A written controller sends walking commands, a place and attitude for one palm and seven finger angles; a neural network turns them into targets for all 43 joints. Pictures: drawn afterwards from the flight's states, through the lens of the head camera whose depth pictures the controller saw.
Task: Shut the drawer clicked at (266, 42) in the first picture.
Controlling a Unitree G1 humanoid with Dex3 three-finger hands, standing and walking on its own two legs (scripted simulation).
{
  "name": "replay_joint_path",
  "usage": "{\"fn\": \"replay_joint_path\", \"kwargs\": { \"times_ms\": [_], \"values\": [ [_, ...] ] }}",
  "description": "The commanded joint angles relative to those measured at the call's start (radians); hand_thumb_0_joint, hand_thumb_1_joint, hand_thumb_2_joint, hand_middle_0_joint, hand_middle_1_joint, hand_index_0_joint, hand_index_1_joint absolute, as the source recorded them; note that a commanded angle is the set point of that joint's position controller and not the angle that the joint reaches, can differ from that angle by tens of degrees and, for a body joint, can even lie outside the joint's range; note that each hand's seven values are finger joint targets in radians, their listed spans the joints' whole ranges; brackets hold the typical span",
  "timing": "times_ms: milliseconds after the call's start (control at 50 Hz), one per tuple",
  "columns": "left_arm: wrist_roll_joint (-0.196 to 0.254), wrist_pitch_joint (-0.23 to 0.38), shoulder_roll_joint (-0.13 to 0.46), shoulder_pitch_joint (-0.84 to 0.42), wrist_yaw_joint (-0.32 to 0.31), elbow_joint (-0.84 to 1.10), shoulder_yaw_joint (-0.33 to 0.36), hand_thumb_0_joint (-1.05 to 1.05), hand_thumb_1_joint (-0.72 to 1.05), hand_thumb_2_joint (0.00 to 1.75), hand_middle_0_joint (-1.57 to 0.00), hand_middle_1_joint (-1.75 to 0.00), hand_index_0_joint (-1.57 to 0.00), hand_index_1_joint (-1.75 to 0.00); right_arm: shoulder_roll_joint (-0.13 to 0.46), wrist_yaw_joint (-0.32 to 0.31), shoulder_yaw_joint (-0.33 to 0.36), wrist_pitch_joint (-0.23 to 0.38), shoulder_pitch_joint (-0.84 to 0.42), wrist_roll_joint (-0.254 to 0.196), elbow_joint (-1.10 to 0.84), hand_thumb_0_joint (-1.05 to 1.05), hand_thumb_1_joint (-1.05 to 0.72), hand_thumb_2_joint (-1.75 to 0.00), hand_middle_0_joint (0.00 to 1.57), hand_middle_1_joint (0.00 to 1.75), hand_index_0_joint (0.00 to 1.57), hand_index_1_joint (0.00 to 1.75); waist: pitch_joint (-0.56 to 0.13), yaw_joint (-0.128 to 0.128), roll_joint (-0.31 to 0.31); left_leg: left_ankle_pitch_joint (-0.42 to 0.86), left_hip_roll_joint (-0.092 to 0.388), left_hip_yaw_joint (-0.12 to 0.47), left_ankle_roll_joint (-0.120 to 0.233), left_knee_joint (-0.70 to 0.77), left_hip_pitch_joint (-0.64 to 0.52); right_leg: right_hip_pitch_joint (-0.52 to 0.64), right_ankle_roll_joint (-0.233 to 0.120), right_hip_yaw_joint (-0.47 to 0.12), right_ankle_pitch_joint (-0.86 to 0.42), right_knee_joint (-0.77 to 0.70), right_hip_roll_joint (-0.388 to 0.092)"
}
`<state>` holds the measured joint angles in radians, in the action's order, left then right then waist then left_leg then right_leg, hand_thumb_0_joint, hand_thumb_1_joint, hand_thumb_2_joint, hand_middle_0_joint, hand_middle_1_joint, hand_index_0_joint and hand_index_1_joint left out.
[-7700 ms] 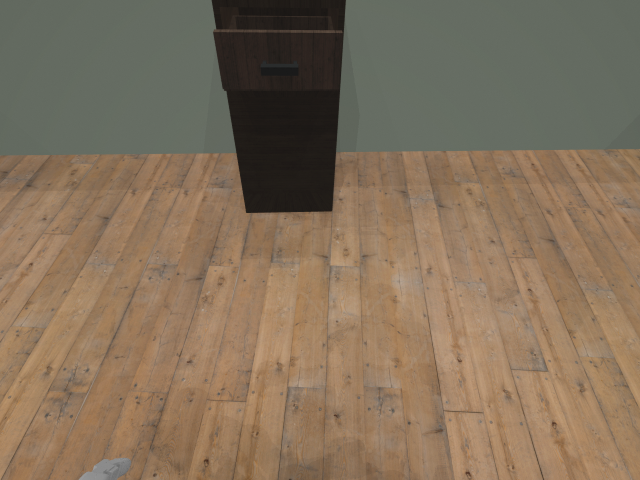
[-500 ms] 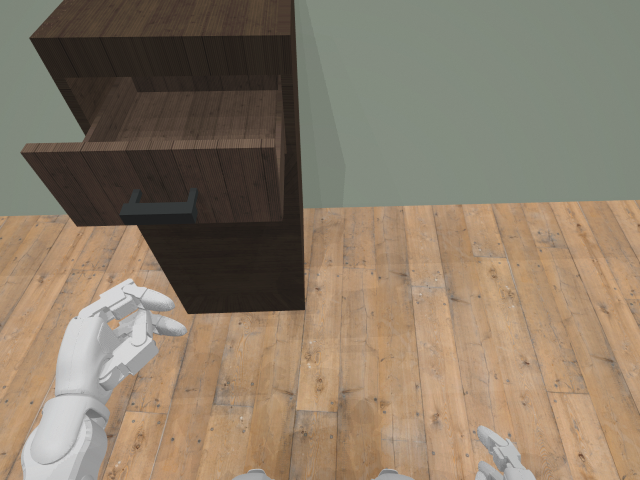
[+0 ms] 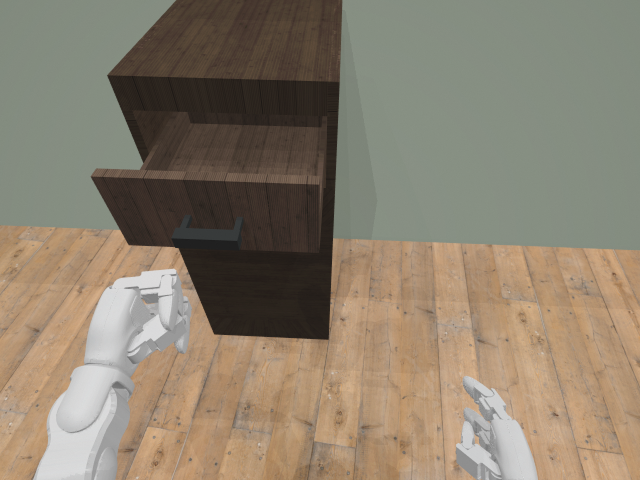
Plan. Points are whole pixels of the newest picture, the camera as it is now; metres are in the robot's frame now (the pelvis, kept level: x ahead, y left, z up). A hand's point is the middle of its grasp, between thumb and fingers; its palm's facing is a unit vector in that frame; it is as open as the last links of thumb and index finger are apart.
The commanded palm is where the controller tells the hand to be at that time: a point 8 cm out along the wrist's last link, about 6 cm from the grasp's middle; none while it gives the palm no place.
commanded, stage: raise the hand and make a fist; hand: left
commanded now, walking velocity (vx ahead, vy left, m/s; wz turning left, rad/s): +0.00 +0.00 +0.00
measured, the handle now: (210, 230) +0.47 +0.23 +0.02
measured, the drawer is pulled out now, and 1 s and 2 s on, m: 0.19 0.19 0.19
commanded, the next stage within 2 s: bring the fist close to the handle in 0.54 s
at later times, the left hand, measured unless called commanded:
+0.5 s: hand (182, 315) +0.26 +0.18 +0.12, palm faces +0.06 -1.00 -0.05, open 3.3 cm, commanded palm +0.23 +0.22 +0.12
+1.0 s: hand (198, 303) +0.30 +0.18 +0.08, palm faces +0.03 -1.00 -0.02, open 3.3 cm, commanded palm +0.27 +0.23 +0.08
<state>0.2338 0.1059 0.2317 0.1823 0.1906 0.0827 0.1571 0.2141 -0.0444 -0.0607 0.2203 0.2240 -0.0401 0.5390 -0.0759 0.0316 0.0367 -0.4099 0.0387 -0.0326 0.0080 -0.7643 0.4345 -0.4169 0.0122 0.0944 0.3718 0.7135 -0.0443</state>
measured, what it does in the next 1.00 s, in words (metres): stands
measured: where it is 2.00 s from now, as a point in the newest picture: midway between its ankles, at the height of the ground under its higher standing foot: outside the picture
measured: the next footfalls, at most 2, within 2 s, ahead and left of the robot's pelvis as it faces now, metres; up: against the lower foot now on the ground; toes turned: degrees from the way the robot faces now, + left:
none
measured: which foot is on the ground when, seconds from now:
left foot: down 0.00-1.00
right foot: down 0.00-1.00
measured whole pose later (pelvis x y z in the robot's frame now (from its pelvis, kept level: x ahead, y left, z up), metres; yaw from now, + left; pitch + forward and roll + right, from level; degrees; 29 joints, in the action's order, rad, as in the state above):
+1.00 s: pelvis -0.02 -0.02 +0.01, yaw -1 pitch +4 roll +0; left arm 0.24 0.22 0.26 -0.10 0.25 -0.34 0.24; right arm 0.25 -0.08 -0.04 0.20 0.24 -0.04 0.64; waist -0.01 0.00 0.02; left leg -0.34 0.05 -0.04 -0.02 -0.69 0.42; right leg -0.42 -0.02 0.09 0.33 0.68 -0.03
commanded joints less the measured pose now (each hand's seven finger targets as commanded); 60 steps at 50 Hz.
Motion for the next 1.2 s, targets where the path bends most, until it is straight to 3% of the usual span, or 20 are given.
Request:
{"fn": "replay_joint_path", "kwargs": {
  "times_ms": [0, 120, 180, 240, 280, 380, 420, 460, 480, 540, 600, 640, 680, 800, 840, 900, 960, 1040, 1120, 1180],
  "values": [
    [0.022, -0.001, 0.118, -0.206, 0.019, 0.236, 0.054, 0.00, 0.90, 0.90, -1.40, -1.60, -1.40, -1.60, 0.143, -0.018, 0.057, 0.040, -0.051, -0.005, -0.135, 0.00, -0.90, -0.90, 0.20, 0.30, 0.20, 0.30, -0.155, -0.017, -0.019, 0.376, -0.022, 0.050, 0.002, 0.150, -0.135, 0.103, -0.026, 0.002, -0.344, -0.087, 0.057],
    [0.015, 0.011, 0.138, -0.271, -0.033, 0.249, 0.109, 0.00, 0.90, 0.90, -1.40, -1.60, -1.40, -1.60, 0.126, -0.021, 0.049, 0.038, -0.069, 0.001, -0.115, 0.00, -0.90, -0.90, 0.20, 0.30, 0.20, 0.30, -0.182, -0.001, -0.022, 0.394, -0.026, 0.043, -0.002, 0.186, -0.188, 0.148, -0.029, -0.002, -0.353, -0.116, 0.053],
    [0.019, -0.007, 0.129, -0.197, -0.012, 0.127, 0.115, 0.00, 0.90, 0.90, -1.40, -1.60, -1.40, -1.60, 0.132, -0.021, 0.051, 0.028, -0.073, -0.003, -0.098, 0.00, -0.90, -0.90, 0.20, 0.30, 0.20, 0.30, -0.124, 0.004, -0.051, 0.368, -0.032, 0.028, 0.001, 0.192, -0.154, 0.161, -0.028, -0.009, -0.355, -0.138, 0.052],
    [0.021, -0.021, 0.118, -0.195, 0.022, 0.147, 0.093, 0.00, 0.90, 0.90, -1.40, -1.60, -1.40, -1.60, 0.133, -0.022, 0.052, 0.024, -0.085, -0.008, -0.113, 0.00, -0.90, -0.90, 0.20, 0.30, 0.20, 0.30, -0.125, 0.010, 0.012, 0.363, -0.039, 0.015, 0.002, 0.202, -0.164, 0.174, -0.029, -0.016, -0.367, -0.149, 0.045],
    [0.028, -0.019, 0.134, -0.205, 0.033, 0.153, 0.101, 0.00, 0.90, 0.90, -1.40, -1.60, -1.40, -1.60, 0.136, -0.025, 0.054, 0.026, -0.087, -0.008, -0.111, 0.00, -0.90, -0.90, 0.20, 0.30, 0.20, 0.30, -0.118, 0.005, -0.023, 0.350, -0.037, 0.016, 0.006, 0.203, -0.161, 0.178, -0.026, -0.019, -0.354, -0.160, 0.048],
    [0.041, 0.041, 0.205, -0.276, 0.021, 0.175, 0.176, 0.00, 0.90, 0.90, -1.40, -1.60, -1.40, -1.60, 0.138, -0.036, 0.056, 0.039, -0.083, -0.002, -0.099, 0.00, -0.90, -0.90, 0.20, 0.30, 0.20, 0.30, -0.134, 0.004, -0.040, 0.312, -0.042, 0.016, 0.009, 0.210, -0.161, 0.190, -0.021, -0.037, -0.302, -0.181, 0.047],
    [0.040, 0.065, 0.167, -0.312, 0.016, 0.174, 0.146, 0.00, 0.90, 0.90, -1.40, -1.60, -1.40, -1.60, 0.130, -0.036, 0.056, 0.049, -0.087, -0.004, -0.093, 0.00, -0.90, -0.90, 0.20, 0.30, 0.20, 0.30, -0.120, -0.004, 0.015, 0.304, -0.045, 0.012, 0.008, 0.214, -0.178, 0.171, -0.022, -0.040, -0.297, -0.184, 0.045],
    [0.038, 0.078, 0.160, -0.304, 0.016, 0.136, 0.139, 0.00, 0.90, 0.90, -1.40, -1.60, -1.40, -1.60, 0.133, -0.037, 0.059, 0.056, -0.080, -0.006, -0.081, 0.00, -0.90, -0.90, 0.20, 0.30, 0.20, 0.30, -0.109, -0.009, 0.017, 0.283, -0.045, 0.008, 0.006, 0.213, -0.177, 0.161, -0.020, -0.041, -0.278, -0.191, 0.045],
    [0.038, 0.076, 0.157, -0.297, 0.021, 0.102, 0.128, 0.00, 0.90, 0.90, -1.40, -1.60, -1.40, -1.60, 0.138, -0.036, 0.058, 0.057, -0.076, -0.006, -0.077, 0.00, -0.90, -0.90, 0.20, 0.30, 0.20, 0.30, -0.087, -0.015, -0.024, 0.264, -0.043, 0.012, 0.009, 0.213, -0.161, 0.153, -0.018, -0.043, -0.250, -0.200, 0.047],
    [0.038, 0.060, 0.179, -0.334, 0.041, 0.042, 0.131, 0.00, 0.90, 0.90, -1.40, -1.60, -1.40, -1.60, 0.145, -0.045, 0.059, 0.058, -0.082, -0.011, -0.071, 0.00, -0.90, -0.90, 0.20, 0.30, 0.20, 0.30, -0.068, -0.017, -0.012, 0.219, -0.048, 0.005, 0.011, 0.216, -0.141, 0.146, -0.013, -0.065, -0.198, -0.223, 0.037],
    [0.045, 0.044, 0.225, -0.323, 0.056, -0.008, 0.180, 0.00, 0.90, 0.90, -1.40, -1.60, -1.40, -1.60, 0.150, -0.050, 0.059, 0.052, -0.085, -0.011, -0.076, 0.00, -0.90, -0.90, 0.20, 0.30, 0.20, 0.30, -0.086, -0.001, -0.067, 0.212, -0.050, 0.003, 0.014, 0.217, -0.115, 0.181, -0.009, -0.085, -0.171, -0.234, 0.028],
    [0.047, 0.046, 0.208, -0.400, 0.056, -0.003, 0.161, 0.00, 0.90, 0.90, -1.40, -1.60, -1.40, -1.60, 0.145, -0.054, 0.056, 0.053, -0.092, -0.011, -0.075, 0.00, -0.90, -0.90, 0.20, 0.30, 0.20, 0.30, -0.097, -0.012, -0.032, 0.210, -0.052, 0.001, 0.013, 0.215, -0.131, 0.170, -0.009, -0.087, -0.167, -0.236, 0.028],
    [0.056, 0.056, 0.228, -0.423, 0.052, -0.070, 0.188, 0.00, 0.90, 0.90, -1.40, -1.60, -1.40, -1.60, 0.150, -0.056, 0.055, 0.051, -0.081, -0.008, -0.060, 0.00, -0.90, -0.90, 0.20, 0.30, 0.20, 0.30, -0.066, -0.019, -0.075, 0.192, -0.048, 0.007, 0.011, 0.208, -0.104, 0.149, -0.007, -0.092, -0.132, -0.241, 0.031],
    [0.035, 0.137, 0.190, -0.466, 0.061, -0.123, 0.145, 0.00, 0.90, 0.90, -1.40, -1.60, -1.40, -1.60, 0.147, -0.046, 0.062, 0.051, -0.066, -0.002, -0.057, 0.00, -0.90, -0.90, 0.20, 0.30, 0.20, 0.30, -0.135, -0.019, 0.009, 0.226, -0.050, 0.004, 0.007, 0.187, -0.117, 0.136, -0.016, -0.078, -0.208, -0.180, 0.033],
    [0.029, 0.158, 0.181, -0.497, 0.063, -0.143, 0.128, 0.00, 0.90, 0.90, -1.40, -1.60, -1.40, -1.60, 0.151, -0.042, 0.066, 0.052, -0.054, -0.001, -0.052, 0.00, -0.90, -0.90, 0.20, 0.30, 0.20, 0.30, -0.142, -0.028, 0.004, 0.225, -0.049, 0.008, 0.006, 0.179, -0.114, 0.114, -0.017, -0.068, -0.218, -0.163, 0.037],
    [0.027, 0.175, 0.236, -0.522, 0.063, -0.231, 0.181, 0.00, 0.90, 0.90, -1.40, -1.60, -1.40, -1.60, 0.165, -0.045, 0.072, 0.036, -0.037, 0.001, -0.039, 0.00, -0.90, -0.90, 0.20, 0.30, 0.20, 0.30, -0.138, -0.034, -0.086, 0.212, -0.046, 0.013, 0.009, 0.163, -0.064, 0.102, -0.012, -0.073, -0.199, -0.152, 0.038],
    [0.024, 0.196, 0.227, -0.556, 0.058, -0.252, 0.181, 0.00, 0.90, 0.90, -1.40, -1.60, -1.40, -1.60, 0.159, -0.040, 0.074, 0.027, -0.035, 0.004, -0.037, 0.00, -0.90, -0.90, 0.20, 0.30, 0.20, 0.30, -0.168, -0.025, -0.009, 0.223, -0.049, 0.011, 0.004, 0.154, -0.071, 0.092, -0.020, -0.067, -0.218, -0.126, 0.037],
    [0.014, 0.235, 0.212, -0.595, 0.052, -0.261, 0.163, 0.00, 0.90, 0.90, -1.40, -1.60, -1.40, -1.60, 0.157, -0.032, 0.078, 0.013, -0.013, 0.010, -0.034, 0.00, -0.90, -0.90, 0.20, 0.30, 0.20, 0.30, -0.222, -0.032, 0.030, 0.290, -0.045, 0.014, 0.001, 0.129, -0.083, 0.080, -0.026, -0.054, -0.299, -0.080, 0.042],
    [0.010, 0.268, 0.162, -0.605, 0.054, -0.312, 0.116, 0.00, 0.90, 0.90, -1.40, -1.60, -1.40, -1.60, 0.163, -0.022, 0.087, 0.000, 0.011, 0.013, -0.031, 0.00, -0.90, -0.90, 0.20, 0.30, 0.20, 0.30, -0.236, -0.044, -0.006, 0.295, -0.039, 0.024, -0.002, 0.107, -0.058, 0.041, -0.027, -0.043, -0.300, -0.046, 0.049],
    [0.002, 0.278, 0.172, -0.581, 0.049, -0.340, 0.126, 0.00, 0.90, 0.90, -1.40, -1.60, -1.40, -1.60, 0.171, -0.014, 0.094, -0.014, 0.031, 0.017, -0.030, 0.00, -0.90, -0.90, 0.20, 0.30, 0.20, 0.30, -0.255, -0.041, -0.024, 0.337, -0.034, 0.030, -0.004, 0.087, -0.045, 0.025, -0.030, -0.033, -0.323, -0.016, 0.052]
  ]
}}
